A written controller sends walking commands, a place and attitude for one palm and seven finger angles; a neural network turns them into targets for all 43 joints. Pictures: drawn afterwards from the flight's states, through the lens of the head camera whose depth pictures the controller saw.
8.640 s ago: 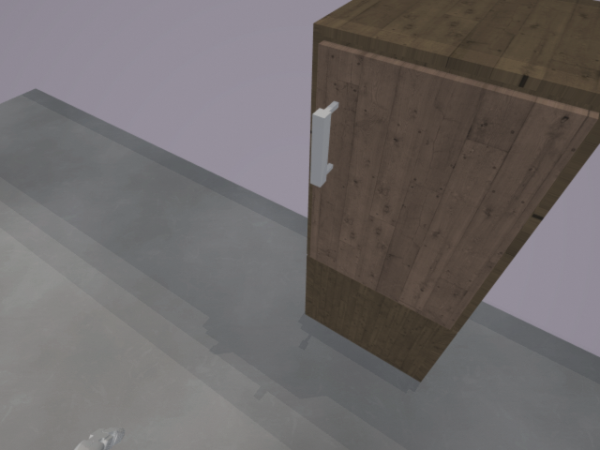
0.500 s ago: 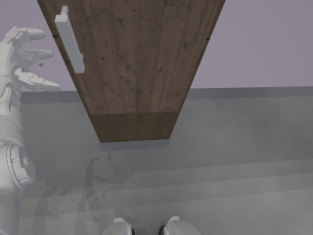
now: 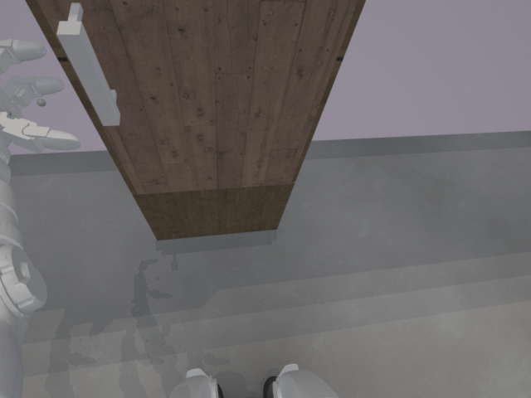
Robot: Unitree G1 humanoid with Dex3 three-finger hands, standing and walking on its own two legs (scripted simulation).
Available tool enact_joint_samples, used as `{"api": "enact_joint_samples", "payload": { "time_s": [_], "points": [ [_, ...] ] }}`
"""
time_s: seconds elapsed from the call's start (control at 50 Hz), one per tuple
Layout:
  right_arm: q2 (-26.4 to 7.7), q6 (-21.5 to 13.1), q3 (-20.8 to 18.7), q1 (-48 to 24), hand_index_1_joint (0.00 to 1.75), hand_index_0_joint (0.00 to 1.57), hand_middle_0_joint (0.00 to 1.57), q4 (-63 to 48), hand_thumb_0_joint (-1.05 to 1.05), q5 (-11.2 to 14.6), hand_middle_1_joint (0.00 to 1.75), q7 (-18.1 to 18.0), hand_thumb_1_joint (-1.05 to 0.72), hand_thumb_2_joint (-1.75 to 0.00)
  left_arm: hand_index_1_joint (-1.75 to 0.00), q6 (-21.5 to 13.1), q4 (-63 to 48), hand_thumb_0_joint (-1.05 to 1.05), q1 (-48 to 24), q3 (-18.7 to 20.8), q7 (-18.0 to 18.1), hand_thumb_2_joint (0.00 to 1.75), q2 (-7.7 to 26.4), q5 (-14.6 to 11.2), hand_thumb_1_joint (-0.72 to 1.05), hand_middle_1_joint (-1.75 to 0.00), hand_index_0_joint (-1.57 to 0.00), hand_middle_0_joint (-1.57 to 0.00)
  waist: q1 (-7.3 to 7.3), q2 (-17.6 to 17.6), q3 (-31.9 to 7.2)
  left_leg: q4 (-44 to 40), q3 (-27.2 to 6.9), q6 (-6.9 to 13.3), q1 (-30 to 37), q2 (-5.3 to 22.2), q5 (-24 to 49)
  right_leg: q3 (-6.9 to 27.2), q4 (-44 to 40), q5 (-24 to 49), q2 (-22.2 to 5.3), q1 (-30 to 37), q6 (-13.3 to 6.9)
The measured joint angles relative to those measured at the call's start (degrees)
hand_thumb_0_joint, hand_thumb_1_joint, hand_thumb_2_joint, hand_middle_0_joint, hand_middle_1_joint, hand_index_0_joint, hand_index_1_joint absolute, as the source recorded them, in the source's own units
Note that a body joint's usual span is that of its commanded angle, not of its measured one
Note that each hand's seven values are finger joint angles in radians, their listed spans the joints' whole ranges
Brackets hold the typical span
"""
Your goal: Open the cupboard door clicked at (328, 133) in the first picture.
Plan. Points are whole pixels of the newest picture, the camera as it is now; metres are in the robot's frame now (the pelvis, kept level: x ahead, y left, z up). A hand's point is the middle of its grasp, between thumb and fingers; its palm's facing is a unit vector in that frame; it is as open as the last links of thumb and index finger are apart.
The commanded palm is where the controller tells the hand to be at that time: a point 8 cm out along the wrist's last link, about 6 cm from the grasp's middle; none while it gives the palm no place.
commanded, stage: move the hooked fingers beside the handle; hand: left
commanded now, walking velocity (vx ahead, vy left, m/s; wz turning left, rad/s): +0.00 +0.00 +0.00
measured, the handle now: (95, 70) +0.57 +0.20 +0.10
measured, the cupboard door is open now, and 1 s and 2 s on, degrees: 0 0 0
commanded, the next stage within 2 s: slide the fingers in behind the handle in 0.72 s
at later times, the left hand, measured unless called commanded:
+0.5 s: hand (41, 93) +0.52 +0.26 +0.10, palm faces +0.04 -1.00 -0.01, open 14.0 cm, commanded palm +0.50 +0.29 +0.10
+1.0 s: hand (47, 105) +0.50 +0.25 +0.10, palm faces +0.03 -1.00 +0.00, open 14.0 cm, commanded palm +0.49 +0.28 +0.10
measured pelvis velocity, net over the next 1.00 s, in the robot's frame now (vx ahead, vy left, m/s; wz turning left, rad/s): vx -0.01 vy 0.01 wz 0.02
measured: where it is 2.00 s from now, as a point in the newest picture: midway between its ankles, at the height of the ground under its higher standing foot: outside the picture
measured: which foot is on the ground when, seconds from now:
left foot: down 0.00-1.00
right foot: down 0.00-1.00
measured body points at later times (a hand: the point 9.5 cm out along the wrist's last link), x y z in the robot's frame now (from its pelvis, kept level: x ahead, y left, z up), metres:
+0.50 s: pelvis -0.01 +0.00 -0.01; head +0.14 +0.04 +0.42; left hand +0.52 +0.31 +0.10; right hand -0.03 -0.27 -0.10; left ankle -0.01 +0.07 -0.69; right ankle -0.01 -0.12 -0.69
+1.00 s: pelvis -0.01 +0.01 +0.00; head +0.12 +0.04 +0.43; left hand +0.50 +0.30 +0.10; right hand -0.02 -0.26 -0.10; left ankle -0.01 +0.07 -0.69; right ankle -0.01 -0.12 -0.69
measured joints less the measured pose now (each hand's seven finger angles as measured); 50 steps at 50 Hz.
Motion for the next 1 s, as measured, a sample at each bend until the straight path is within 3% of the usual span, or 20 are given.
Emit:
{"api": "enact_joint_samples", "payload": {
  "time_s": [0.2,0.4,0.48,0.56,0.66,0.84,1.0],
  "points": [
    [-0.4,-0.8,0.1,-3.3,0.30,0.21,0.20,0.7,0.00,0.4,0.30,-0.7,-0.90,-0.89,-1.20,0.6,3.1,-0.01,-4.6,-5.1,-0.5,0.30,0.0,-0.8,-0.50,-1.20,-0.30,-0.30,0.32,-0.3,0.3,1.1,-2.0,-0.2,-1.0,-0.6,0.1,-2.0,0.5,-0.4,-0.5,0.0,-0.2],
    [-0.6,-1.8,0.8,-4.4,0.30,0.21,0.20,-0.7,0.00,0.1,0.30,-0.9,-0.90,-0.89,-1.20,0.0,4.3,-0.01,-6.8,-2.5,0.9,0.30,2.1,1.3,-0.50,-1.20,-0.30,-0.30,-1.30,-0.6,1.0,2.9,-1.5,-0.1,-4.1,-0.3,-0.2,-1.5,2.6,-0.6,-0.3,-3.4,-0.1],
    [-0.2,-1.4,0.6,-3.0,0.30,0.21,0.20,0.0,0.00,0.0,0.30,-0.6,-0.90,-0.89,-1.20,-0.7,2.6,-0.01,-6.3,-1.9,0.7,0.31,2.6,1.0,-0.50,-1.20,-0.30,-0.30,-1.25,-0.2,0.8,3.0,-1.3,-0.1,-4.4,-0.1,-0.4,-1.3,2.4,-0.6,-0.1,-3.7,-0.1],
    [0.0,-0.4,0.7,-1.4,0.30,0.21,0.20,0.8,0.00,0.2,0.30,-0.5,-0.90,-0.89,-1.20,0.7,3.0,-0.01,-5.9,-2.6,-0.5,0.31,2.6,0.1,-0.50,-1.20,-0.30,-0.30,-0.88,0.2,0.3,2.4,-1.2,0.1,-3.5,-0.1,-0.5,-1.2,1.6,-0.5,-0.1,-2.8,0.1],
    [0.3,0.0,0.6,0.0,0.30,0.21,0.20,0.9,0.00,0.1,0.30,-0.3,-0.90,-0.89,-1.20,1.7,2.6,-0.01,-4.1,-3.4,-0.6,0.31,1.2,-0.4,-0.50,-1.20,-0.30,-0.30,-0.56,0.6,-0.1,1.7,-1.1,0.2,-2.4,-0.3,-0.5,-1.0,0.8,-0.5,-0.2,-1.6,0.2],
    [0.4,0.0,0.1,-0.8,0.30,0.21,0.20,0.5,0.00,0.0,0.30,0.3,-0.90,-0.89,-1.20,-0.5,0.5,-0.01,-1.7,-2.0,0.8,0.31,-0.8,-0.4,-0.50,-1.20,-0.30,-0.30,-0.31,0.2,-0.4,1.6,-0.7,0.3,-1.3,-0.2,-0.6,-0.6,0.8,-0.4,-0.2,-0.7,0.4],
    [0.1,-0.7,-0.1,-2.4,0.30,0.21,0.20,0.6,0.00,0.0,0.30,0.2,-0.90,-0.89,-1.20,-0.4,0.6,-0.01,-2.8,-5.0,2.0,0.30,-2.8,-0.6,-0.50,-1.20,-0.30,-0.30,0.37,0.2,0.0,2.0,-1.5,0.4,-1.6,-0.8,-0.2,-1.4,1.3,-0.4,-0.6,-0.6,0.4]
  ]
}}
